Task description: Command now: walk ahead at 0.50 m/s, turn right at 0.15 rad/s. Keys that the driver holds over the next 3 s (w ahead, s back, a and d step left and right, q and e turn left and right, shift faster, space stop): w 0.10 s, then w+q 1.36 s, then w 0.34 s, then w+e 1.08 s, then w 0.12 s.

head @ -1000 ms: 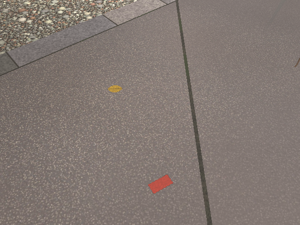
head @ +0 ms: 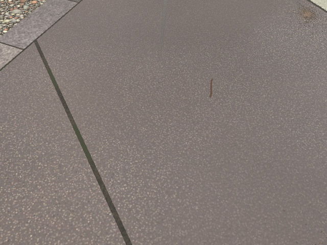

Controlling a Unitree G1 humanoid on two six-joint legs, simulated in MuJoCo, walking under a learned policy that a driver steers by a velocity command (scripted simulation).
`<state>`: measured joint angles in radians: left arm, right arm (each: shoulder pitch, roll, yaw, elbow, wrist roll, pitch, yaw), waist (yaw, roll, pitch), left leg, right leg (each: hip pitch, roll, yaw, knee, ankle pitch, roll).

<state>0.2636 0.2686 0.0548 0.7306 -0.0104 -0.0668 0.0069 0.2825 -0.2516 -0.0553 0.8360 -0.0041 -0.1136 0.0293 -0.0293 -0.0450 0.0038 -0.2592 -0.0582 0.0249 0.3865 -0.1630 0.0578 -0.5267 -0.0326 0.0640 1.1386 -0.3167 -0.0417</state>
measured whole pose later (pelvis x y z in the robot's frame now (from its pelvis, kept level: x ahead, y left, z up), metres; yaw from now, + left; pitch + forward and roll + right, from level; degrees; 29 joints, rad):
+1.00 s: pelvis +0.48 +0.08 -0.01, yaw +27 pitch +2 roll -1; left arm 0.19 0.30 0.06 0.77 -0.01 -0.11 0.00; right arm 0.24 -0.29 -0.07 0.69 0.01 -0.04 0.04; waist 0.00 -0.01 0.05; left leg -0.36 -0.08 0.00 0.51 -0.18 0.09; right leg -0.47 -0.08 0.03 1.18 -0.37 0.01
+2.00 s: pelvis +0.89 +0.41 +0.00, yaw +46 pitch +1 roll +0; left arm 0.29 0.31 0.05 0.86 -0.03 -0.07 -0.01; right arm 0.20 -0.25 -0.05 0.68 -0.01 -0.07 0.02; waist 0.02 -0.04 0.03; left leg -0.31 -0.01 0.09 0.46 -0.18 0.05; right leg -0.45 -0.07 0.04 1.15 -0.35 -0.01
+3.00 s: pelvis +1.35 +0.72 -0.01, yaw +12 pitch +2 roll +1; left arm 0.33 0.30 0.06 0.73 -0.02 -0.03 0.01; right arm 0.17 -0.26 -0.06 0.72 -0.01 -0.11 0.02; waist 0.01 -0.04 0.01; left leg -0.35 -0.04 0.00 0.50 -0.18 0.02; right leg -0.39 0.05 0.11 1.18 -0.41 -0.02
